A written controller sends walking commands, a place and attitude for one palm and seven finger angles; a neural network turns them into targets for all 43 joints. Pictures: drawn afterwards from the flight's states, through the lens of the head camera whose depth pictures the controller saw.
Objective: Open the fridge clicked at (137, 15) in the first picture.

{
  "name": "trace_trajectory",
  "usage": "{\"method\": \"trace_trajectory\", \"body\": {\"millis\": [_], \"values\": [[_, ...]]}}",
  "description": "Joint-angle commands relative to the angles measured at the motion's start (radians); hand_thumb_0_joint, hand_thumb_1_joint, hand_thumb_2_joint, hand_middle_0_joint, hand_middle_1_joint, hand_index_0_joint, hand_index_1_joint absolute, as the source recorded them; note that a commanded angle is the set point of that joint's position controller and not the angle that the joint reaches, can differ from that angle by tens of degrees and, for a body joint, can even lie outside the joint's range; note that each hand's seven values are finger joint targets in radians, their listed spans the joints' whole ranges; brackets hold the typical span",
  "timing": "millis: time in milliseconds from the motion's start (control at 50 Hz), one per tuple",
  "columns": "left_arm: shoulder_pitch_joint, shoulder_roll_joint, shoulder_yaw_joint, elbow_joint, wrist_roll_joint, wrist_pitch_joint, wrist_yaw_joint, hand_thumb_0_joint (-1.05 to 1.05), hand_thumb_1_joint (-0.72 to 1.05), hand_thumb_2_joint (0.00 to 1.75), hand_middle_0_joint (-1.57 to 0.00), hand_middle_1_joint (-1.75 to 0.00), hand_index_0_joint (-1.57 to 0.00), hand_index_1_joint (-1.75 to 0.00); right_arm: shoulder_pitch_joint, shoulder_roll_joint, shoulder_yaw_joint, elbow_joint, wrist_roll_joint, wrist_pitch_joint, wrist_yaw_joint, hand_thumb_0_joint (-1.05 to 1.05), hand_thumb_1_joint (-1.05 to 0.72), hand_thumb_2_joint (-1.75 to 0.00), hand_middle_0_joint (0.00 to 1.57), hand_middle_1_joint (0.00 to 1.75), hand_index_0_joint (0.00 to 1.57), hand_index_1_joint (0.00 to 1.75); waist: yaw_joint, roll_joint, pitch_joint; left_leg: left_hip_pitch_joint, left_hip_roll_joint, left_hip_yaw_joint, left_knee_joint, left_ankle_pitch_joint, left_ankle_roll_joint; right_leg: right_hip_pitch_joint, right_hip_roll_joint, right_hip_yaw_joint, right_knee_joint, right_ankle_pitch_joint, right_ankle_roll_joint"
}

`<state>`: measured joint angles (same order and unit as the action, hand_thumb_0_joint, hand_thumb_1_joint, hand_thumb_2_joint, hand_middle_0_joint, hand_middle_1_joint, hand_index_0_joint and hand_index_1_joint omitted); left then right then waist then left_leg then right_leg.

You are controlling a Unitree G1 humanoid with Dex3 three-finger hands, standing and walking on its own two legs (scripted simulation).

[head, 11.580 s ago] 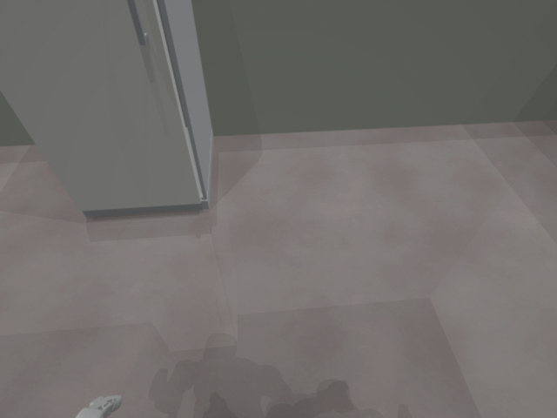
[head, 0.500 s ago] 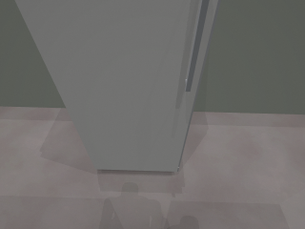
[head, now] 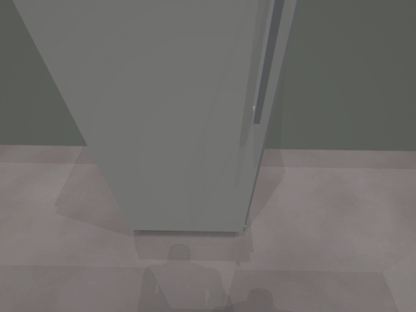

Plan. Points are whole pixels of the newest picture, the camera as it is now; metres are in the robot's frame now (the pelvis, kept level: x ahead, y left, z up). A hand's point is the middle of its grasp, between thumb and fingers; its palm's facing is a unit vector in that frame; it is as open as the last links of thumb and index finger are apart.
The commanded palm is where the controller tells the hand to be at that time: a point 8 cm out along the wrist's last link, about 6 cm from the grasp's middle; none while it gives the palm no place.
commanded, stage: look again from close up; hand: right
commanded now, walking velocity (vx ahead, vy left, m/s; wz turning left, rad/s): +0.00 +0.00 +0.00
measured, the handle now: (270, 32) +0.57 -0.09 +0.27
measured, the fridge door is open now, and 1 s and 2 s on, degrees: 0 0 0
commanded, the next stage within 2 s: shuffle to correct the standing spot in 0.58 s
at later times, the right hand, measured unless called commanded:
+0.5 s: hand out of the picture -0.01 -0.15 -0.18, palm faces +0.05 +0.99 -0.14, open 7.4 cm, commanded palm none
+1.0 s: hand out of the picture +0.01 -0.13 -0.18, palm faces +0.06 +0.99 -0.15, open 7.4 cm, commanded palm none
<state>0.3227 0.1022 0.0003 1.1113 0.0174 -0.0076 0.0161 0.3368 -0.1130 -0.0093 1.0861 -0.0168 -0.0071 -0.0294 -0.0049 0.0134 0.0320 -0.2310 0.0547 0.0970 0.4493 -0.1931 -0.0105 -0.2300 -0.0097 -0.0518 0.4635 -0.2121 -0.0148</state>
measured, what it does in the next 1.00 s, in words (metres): shifts its weight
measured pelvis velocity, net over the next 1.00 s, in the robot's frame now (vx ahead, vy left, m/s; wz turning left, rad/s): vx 0.05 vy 0.02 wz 0.00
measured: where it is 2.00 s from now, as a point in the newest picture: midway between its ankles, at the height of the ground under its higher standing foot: outside the picture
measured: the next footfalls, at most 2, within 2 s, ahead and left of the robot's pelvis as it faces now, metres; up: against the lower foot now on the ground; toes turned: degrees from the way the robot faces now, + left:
right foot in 1.20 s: +0.13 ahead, -0.07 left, +0.00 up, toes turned -10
right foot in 1.88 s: +0.08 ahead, -0.08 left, +0.00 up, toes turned -9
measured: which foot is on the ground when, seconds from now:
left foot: down 0.00-1.00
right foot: down 0.00-1.00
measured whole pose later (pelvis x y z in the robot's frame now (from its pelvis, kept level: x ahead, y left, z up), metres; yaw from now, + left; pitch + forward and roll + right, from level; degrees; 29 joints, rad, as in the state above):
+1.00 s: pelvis +0.05 +0.02 +0.00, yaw +0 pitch +0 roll +0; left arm 0.37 0.09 0.02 1.13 0.03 0.00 0.02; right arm 0.39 -0.12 -0.03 1.11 -0.03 0.00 -0.01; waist 0.00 0.01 -0.01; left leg -0.22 0.03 0.11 0.53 -0.32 0.02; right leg -0.20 -0.03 -0.04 0.51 -0.31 0.02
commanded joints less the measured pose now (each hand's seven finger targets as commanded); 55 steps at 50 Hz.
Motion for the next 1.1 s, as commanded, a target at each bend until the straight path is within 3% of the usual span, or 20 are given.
{"method": "trace_trajectory", "body": {"millis": [0, 300, 460, 660, 720, 780, 860, 880, 940, 960, 1000, 1020, 1060, 1080], "values": [[0.070, 0.088, 0.014, -0.025, -0.005, -0.019, 0.009, 0.00, 0.90, 0.90, -0.20, -0.30, -0.20, -0.30, 0.085, -0.080, -0.011, -0.023, -0.002, -0.018, -0.009, 0.00, -0.90, -0.90, 0.20, 0.30, 0.20, 0.30, -0.005, -0.013, 0.040, 0.031, 0.065, -0.085, -0.094, -0.043, 0.033, -0.072, -0.084, 0.091, -0.132, -0.037, -0.006], [0.058, 0.094, 0.011, -0.020, -0.006, -0.019, 0.010, 0.00, 0.90, 0.90, -0.20, -0.30, -0.20, -0.30, 0.084, -0.085, -0.008, -0.012, -0.002, -0.018, -0.009, 0.00, -0.90, -0.90, 0.20, 0.30, 0.20, 0.30, -0.006, -0.004, 0.068, 0.023, 0.067, -0.085, -0.104, -0.050, 0.030, -0.063, -0.082, 0.085, -0.136, -0.030, -0.004], [0.056, 0.097, 0.011, -0.017, -0.005, -0.023, 0.011, 0.00, 0.90, 0.90, -0.20, -0.30, -0.20, -0.30, 0.078, -0.087, -0.010, -0.012, 0.000, -0.020, -0.008, 0.00, -0.90, -0.90, 0.20, 0.30, 0.20, 0.30, -0.007, -0.014, 0.034, 0.042, 0.068, -0.081, -0.094, -0.018, 0.031, -0.040, -0.084, 0.084, -0.129, 0.010, -0.004], [0.053, 0.096, 0.010, -0.012, -0.005, -0.024, 0.013, 0.00, 0.90, 0.90, -0.20, -0.30, -0.20, -0.30, 0.074, -0.091, -0.010, -0.007, 0.000, -0.021, -0.008, 0.00, -0.90, -0.90, 0.20, 0.30, 0.20, 0.30, -0.009, -0.007, 0.043, 0.049, 0.071, -0.077, -0.097, -0.003, 0.032, -0.034, -0.084, 0.080, -0.127, 0.040, -0.003], [0.075, 0.085, 0.010, 0.000, 0.001, -0.015, 0.012, 0.00, 0.90, 0.90, -0.20, -0.30, -0.20, -0.30, 0.079, -0.077, -0.009, 0.003, -0.003, -0.013, -0.006, 0.00, -0.90, -0.90, 0.20, 0.30, 0.20, 0.30, 0.000, -0.001, 0.057, 0.022, 0.056, -0.069, -0.091, -0.144, 0.030, -0.042, -0.088, 0.084, -0.139, -0.127, -0.004], [0.081, 0.105, 0.023, -0.004, 0.008, -0.004, 0.012, 0.00, 0.90, 0.90, -0.20, -0.30, -0.20, -0.30, 0.075, -0.072, -0.017, -0.005, -0.010, -0.002, 0.002, 0.00, -0.90, -0.90, 0.20, 0.30, 0.20, 0.30, 0.004, -0.057, 0.114, -0.031, 0.024, -0.041, -0.046, -0.263, 0.027, -0.102, -0.119, 0.134, -0.206, -0.352, -0.022], [0.076, 0.119, 0.035, -0.016, 0.007, -0.008, 0.013, 0.00, 0.90, 0.90, -0.20, -0.30, -0.20, -0.30, 0.105, -0.057, -0.022, -0.005, -0.016, -0.005, 0.011, 0.00, -0.90, -0.90, 0.20, 0.30, 0.20, 0.30, -0.006, -0.095, 0.133, -0.024, 0.006, -0.020, 0.019, -0.211, 0.032, -0.138, -0.156, 0.181, -0.227, -0.397, -0.051], [0.075, 0.118, 0.036, -0.018, 0.007, -0.009, 0.014, 0.00, 0.90, 0.90, -0.20, -0.30, -0.20, -0.30, 0.117, -0.056, -0.024, -0.005, -0.015, -0.007, 0.013, 0.00, -0.90, -0.90, 0.20, 0.30, 0.20, 0.30, -0.010, -0.079, 0.135, -0.024, 0.009, -0.024, 0.018, -0.207, 0.033, -0.142, -0.157, 0.179, -0.215, -0.388, -0.053], [0.082, 0.097, 0.036, -0.022, 0.006, -0.017, 0.016, 0.00, 0.90, 0.90, -0.20, -0.30, -0.20, -0.30, 0.146, -0.061, -0.030, 0.004, -0.014, -0.015, 0.015, 0.00, -0.90, -0.90, 0.20, 0.30, 0.20, 0.30, -0.015, -0.030, 0.118, 0.004, 0.037, -0.057, -0.017, -0.182, 0.045, -0.135, -0.138, 0.132, -0.127, -0.259, -0.049], [0.082, 0.087, 0.034, -0.025, 0.005, -0.018, 0.017, 0.00, 0.90, 0.90, -0.20, -0.30, -0.20, -0.30, 0.157, -0.068, -0.033, 0.006, -0.012, -0.018, 0.014, 0.00, -0.90, -0.90, 0.20, 0.30, 0.20, 0.30, -0.016, 0.015, 0.113, 0.024, 0.051, -0.080, -0.041, -0.187, 0.053, -0.144, -0.116, 0.097, -0.075, -0.210, -0.039], [0.062, 0.050, 0.026, -0.038, 0.005, -0.022, 0.016, 0.00, 0.90, 0.90, -0.20, -0.30, -0.20, -0.30, 0.208, -0.101, -0.045, 0.026, -0.010, -0.023, 0.008, 0.00, -0.90, -0.90, 0.20, 0.30, 0.20, 0.30, -0.033, 0.169, 0.087, 0.132, 0.127, -0.169, -0.116, -0.136, 0.096, -0.218, -0.044, -0.024, 0.108, -0.126, -0.011], [0.041, 0.037, 0.024, -0.051, 0.006, -0.023, 0.014, 0.00, 0.90, 0.90, -0.20, -0.30, -0.20, -0.30, 0.240, -0.120, -0.053, 0.032, -0.010, -0.024, 0.004, 0.00, -0.90, -0.90, 0.20, 0.30, 0.20, 0.30, -0.043, 0.235, 0.076, 0.172, 0.191, -0.241, -0.160, -0.088, 0.127, -0.279, -0.027, -0.067, 0.218, -0.179, 0.000], [-0.031, 0.040, 0.027, -0.083, 0.007, -0.023, 0.008, 0.00, 0.90, 0.90, -0.20, -0.30, -0.20, -0.30, 0.264, -0.105, -0.052, 0.041, -0.014, -0.030, -0.001, 0.00, -0.90, -0.90, 0.20, 0.30, 0.20, 0.30, -0.060, 0.201, 0.085, 0.198, 0.246, -0.279, -0.173, 0.121, 0.184, -0.355, -0.053, -0.040, 0.387, -0.282, 0.000], [-0.045, 0.031, 0.024, -0.080, 0.004, -0.023, 0.009, 0.00, 0.90, 0.90, -0.20, -0.30, -0.20, -0.30, 0.251, -0.087, -0.047, 0.039, -0.016, -0.033, -0.006, 0.00, -0.90, -0.90, 0.20, 0.30, 0.20, 0.30, -0.053, 0.130, 0.082, 0.188, 0.256, -0.249, -0.147, 0.276, 0.196, -0.339, -0.068, -0.028, 0.390, -0.277, 0.005]]}}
